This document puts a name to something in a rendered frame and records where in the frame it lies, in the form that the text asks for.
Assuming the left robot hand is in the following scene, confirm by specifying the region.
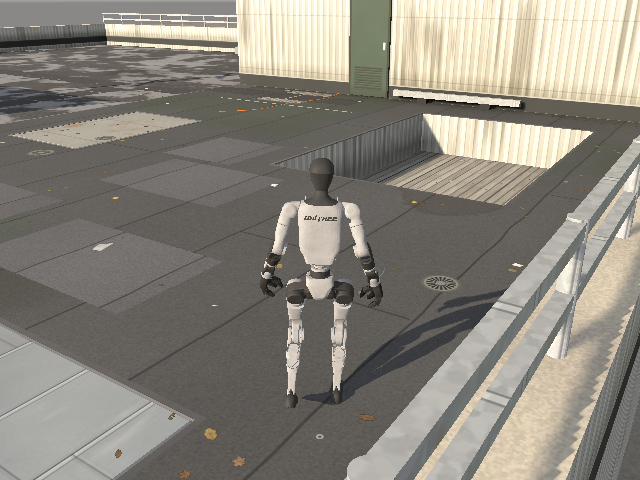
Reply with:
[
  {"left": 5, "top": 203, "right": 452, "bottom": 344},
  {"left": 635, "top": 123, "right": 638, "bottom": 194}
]
[{"left": 259, "top": 276, "right": 283, "bottom": 297}]

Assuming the right robot forearm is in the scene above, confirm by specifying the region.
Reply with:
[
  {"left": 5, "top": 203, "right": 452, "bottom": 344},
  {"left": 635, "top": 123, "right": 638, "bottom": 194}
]
[{"left": 360, "top": 242, "right": 380, "bottom": 287}]

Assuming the robot left upper arm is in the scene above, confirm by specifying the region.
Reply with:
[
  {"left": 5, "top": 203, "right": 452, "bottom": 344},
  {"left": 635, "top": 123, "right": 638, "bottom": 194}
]
[{"left": 271, "top": 201, "right": 301, "bottom": 255}]

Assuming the robot right upper arm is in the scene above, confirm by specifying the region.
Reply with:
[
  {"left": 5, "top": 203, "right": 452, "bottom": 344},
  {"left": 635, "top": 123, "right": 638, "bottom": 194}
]
[{"left": 342, "top": 202, "right": 370, "bottom": 258}]

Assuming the humanoid robot torso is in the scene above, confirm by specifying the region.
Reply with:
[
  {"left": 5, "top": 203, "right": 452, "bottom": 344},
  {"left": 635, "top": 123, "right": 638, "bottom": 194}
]
[{"left": 297, "top": 196, "right": 344, "bottom": 300}]

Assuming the left robot forearm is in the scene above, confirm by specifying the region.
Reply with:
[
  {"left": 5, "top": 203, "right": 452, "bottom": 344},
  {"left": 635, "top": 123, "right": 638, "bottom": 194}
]
[{"left": 261, "top": 240, "right": 281, "bottom": 279}]

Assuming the right robot foot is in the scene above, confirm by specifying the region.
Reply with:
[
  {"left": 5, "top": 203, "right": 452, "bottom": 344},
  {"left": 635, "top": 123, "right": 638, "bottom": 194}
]
[{"left": 329, "top": 380, "right": 343, "bottom": 405}]

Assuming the right robot hand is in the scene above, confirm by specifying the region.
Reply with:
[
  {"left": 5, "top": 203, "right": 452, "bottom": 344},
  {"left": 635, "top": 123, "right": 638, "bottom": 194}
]
[{"left": 360, "top": 283, "right": 383, "bottom": 308}]

